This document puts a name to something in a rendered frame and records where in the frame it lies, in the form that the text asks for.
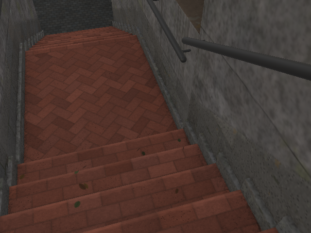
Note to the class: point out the stairs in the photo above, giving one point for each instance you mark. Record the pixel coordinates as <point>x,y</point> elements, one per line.
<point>61,39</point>
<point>153,184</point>

